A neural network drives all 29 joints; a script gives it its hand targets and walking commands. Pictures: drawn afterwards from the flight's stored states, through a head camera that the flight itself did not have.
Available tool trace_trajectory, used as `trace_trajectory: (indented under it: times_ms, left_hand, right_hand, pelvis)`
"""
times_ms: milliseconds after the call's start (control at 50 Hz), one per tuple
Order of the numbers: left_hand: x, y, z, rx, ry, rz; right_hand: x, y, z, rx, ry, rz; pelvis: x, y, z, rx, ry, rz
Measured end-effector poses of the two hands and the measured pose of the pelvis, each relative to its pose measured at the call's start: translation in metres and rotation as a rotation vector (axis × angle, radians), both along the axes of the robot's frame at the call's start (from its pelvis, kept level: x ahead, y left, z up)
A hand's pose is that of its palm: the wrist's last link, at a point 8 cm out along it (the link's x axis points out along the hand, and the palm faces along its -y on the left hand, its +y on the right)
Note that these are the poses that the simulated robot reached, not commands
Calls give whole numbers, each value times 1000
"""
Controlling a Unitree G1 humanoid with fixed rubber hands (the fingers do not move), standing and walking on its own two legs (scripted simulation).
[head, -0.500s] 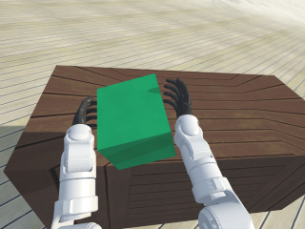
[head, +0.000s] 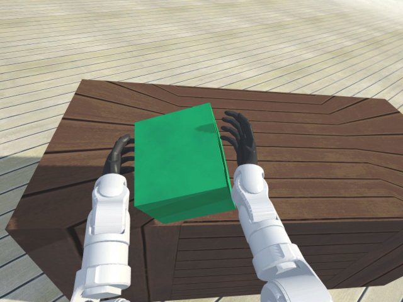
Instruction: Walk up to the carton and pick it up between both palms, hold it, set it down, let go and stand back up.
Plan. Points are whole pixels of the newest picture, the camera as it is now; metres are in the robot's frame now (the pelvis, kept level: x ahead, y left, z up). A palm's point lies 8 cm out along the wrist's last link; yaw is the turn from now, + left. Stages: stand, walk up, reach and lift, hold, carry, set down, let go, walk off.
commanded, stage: set down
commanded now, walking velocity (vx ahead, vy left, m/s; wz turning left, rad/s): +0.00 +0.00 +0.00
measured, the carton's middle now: (185, 166) +0.40 +0.01 +0.07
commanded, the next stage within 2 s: none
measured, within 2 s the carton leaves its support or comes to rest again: neither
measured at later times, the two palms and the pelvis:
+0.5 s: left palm (115, 171) +0.37 +0.16 +0.09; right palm (240, 156) +0.37 -0.10 +0.13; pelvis +0.01 +0.01 +0.00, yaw +0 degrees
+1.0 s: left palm (118, 173) +0.39 +0.16 +0.06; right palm (234, 147) +0.40 -0.09 +0.13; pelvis +0.01 +0.01 +0.00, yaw -2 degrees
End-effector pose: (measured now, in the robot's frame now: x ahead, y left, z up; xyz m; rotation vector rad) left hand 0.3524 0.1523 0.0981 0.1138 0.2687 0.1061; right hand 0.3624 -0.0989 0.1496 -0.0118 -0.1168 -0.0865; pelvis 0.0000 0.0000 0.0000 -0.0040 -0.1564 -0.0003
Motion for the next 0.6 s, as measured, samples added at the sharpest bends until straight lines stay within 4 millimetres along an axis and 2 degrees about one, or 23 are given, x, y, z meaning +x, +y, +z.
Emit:
trace_trajectory:
  times_ms: [280, 480, 600]
  left_hand:
    - [15, 1, -3, 9, -2, -17]
    - [16, 3, -12, 10, 42, -30]
    - [18, 4, -14, 7, 43, -30]
  right_hand:
    - [13, 0, -3, 5, -11, -5]
    - [12, 2, -15, -1, 26, -22]
    - [15, 3, -14, -9, 30, -20]
  pelvis:
    - [18, 1, -1, 1, 11, 6]
    - [13, 8, 0, -3, 11, -3]
    - [8, 10, 0, -5, 35, -11]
